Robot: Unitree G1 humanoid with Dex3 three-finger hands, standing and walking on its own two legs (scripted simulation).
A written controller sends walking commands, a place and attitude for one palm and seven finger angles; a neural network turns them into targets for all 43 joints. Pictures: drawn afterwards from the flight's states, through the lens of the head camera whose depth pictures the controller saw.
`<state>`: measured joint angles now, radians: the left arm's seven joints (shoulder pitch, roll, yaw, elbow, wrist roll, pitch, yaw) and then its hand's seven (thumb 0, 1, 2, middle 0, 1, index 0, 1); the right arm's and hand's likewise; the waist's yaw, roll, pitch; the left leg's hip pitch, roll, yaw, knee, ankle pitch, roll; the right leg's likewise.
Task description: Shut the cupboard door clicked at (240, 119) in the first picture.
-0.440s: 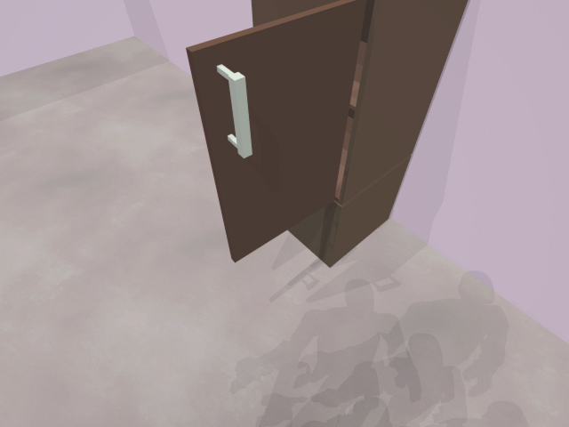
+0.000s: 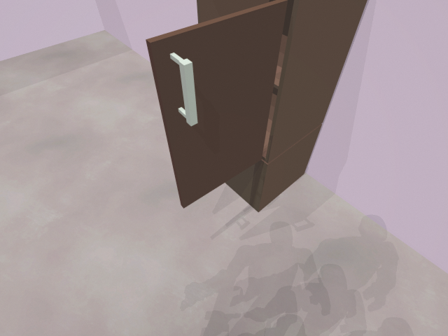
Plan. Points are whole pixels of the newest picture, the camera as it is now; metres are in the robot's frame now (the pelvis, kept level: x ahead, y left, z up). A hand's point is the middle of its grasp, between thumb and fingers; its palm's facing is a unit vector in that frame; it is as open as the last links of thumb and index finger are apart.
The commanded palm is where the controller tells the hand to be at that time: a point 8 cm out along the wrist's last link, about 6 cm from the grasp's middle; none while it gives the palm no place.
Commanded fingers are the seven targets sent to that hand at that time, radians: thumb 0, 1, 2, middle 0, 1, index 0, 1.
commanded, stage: look at it before walking up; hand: left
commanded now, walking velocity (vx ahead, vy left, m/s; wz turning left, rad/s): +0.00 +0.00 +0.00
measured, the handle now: (184, 91) +0.58 +0.12 +0.13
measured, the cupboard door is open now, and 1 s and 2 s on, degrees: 86 86 86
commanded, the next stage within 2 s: walk to a spot facing it in 0.40 s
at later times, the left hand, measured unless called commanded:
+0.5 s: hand out of the picture +0.05 +0.24 -0.16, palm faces -0.01 -0.95 -0.32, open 7.4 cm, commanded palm none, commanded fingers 0.00 0.90 0.90 -0.20 -0.30 -0.20 -0.30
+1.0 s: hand out of the picture +0.06 +0.18 -0.19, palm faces -0.16 -0.95 -0.27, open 7.4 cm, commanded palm none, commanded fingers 0.00 0.90 0.90 -0.20 -0.30 -0.20 -0.30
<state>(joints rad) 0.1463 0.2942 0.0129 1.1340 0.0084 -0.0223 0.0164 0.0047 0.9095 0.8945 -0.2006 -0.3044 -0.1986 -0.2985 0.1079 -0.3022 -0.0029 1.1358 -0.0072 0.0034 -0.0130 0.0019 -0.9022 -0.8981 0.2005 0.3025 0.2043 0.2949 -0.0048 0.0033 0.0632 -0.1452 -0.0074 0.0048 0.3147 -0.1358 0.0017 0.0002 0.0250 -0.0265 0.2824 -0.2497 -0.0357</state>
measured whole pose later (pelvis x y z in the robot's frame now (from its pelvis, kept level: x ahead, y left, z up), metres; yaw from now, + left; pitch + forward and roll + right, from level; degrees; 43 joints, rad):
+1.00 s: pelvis -0.03 -0.02 -0.03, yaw -12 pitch -1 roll +2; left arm 0.20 0.20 0.06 0.97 0.03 0.05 -0.01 0.00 0.91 0.89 -0.20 -0.30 -0.20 -0.30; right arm 0.16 -0.22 -0.05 1.00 -0.02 0.05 -0.03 0.00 -0.90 -0.90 0.20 0.30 0.21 0.30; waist 0.02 0.02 0.13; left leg -0.34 0.10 0.17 0.69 -0.35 -0.03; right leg -0.28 0.03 0.00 0.69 -0.38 -0.04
